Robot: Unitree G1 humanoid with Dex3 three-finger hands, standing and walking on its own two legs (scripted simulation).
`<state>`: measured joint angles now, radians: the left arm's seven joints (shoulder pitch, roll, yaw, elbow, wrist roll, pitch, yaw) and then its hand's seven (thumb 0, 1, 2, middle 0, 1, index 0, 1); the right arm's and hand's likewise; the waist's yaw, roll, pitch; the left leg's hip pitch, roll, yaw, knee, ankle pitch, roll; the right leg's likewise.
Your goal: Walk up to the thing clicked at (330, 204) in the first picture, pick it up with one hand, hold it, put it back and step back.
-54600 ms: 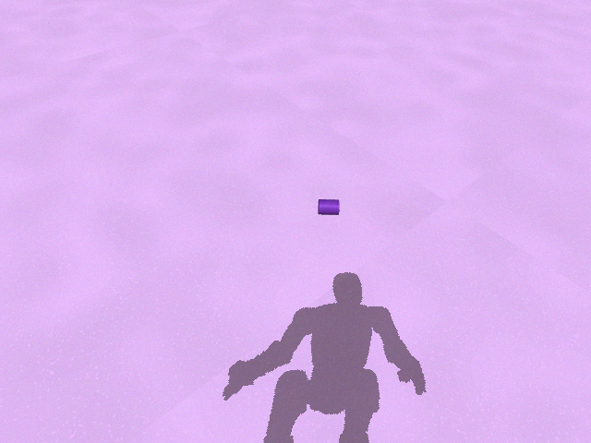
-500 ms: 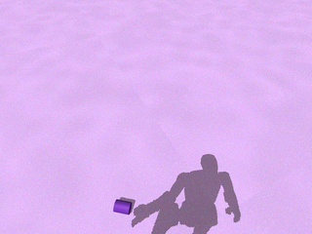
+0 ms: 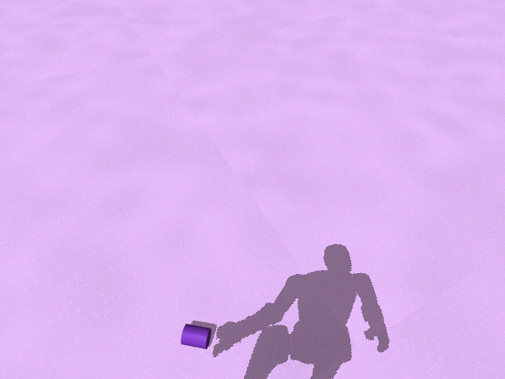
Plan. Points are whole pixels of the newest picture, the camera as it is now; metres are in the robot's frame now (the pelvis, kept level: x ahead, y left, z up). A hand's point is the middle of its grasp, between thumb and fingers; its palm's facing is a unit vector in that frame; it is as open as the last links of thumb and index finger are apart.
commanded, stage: stand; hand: left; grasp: from above
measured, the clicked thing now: (196, 336) +0.44 +0.22 -0.75
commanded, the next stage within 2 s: step back in 0.92 s
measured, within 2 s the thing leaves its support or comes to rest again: neither
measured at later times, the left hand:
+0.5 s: hand out of the picture +0.08 +0.24 -0.16, palm faces +0.02 -0.94 -0.34, open 7.4 cm
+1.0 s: hand out of the picture +0.07 +0.25 -0.16, palm faces +0.03 -0.94 -0.35, open 7.4 cm
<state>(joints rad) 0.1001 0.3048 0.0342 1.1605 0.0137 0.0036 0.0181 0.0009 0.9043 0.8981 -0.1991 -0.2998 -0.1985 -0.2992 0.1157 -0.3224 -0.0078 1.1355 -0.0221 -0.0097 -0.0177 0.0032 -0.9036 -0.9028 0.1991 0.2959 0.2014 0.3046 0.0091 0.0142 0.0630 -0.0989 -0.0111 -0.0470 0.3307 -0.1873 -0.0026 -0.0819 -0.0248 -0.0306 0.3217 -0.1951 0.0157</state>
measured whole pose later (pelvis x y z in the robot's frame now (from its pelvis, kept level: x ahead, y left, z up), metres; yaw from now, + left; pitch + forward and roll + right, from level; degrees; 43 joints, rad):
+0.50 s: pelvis +0.00 +0.00 +0.00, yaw +0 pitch -2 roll +0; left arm 0.10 0.32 0.03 1.15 0.01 0.00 0.01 0.00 0.90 0.90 -0.20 -0.30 -0.20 -0.30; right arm 0.11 -0.33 -0.01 1.13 -0.02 -0.01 -0.01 0.00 -0.90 -0.90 0.20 0.30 0.20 0.30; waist 0.01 0.01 0.05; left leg -0.09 -0.01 -0.05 0.32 -0.19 -0.01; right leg -0.08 -0.02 -0.03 0.31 -0.19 0.01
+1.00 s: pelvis -0.01 +0.00 +0.00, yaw +0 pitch -2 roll +0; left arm 0.10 0.33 0.05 1.10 -0.01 0.00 0.01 0.00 0.90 0.90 -0.20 -0.30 -0.20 -0.30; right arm 0.10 -0.35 -0.01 1.10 -0.01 0.01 0.00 0.00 -0.90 -0.90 0.20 0.30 0.20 0.30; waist 0.00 0.01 0.09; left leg -0.16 0.00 -0.05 0.41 -0.21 0.00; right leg -0.14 -0.02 -0.03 0.37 -0.21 0.01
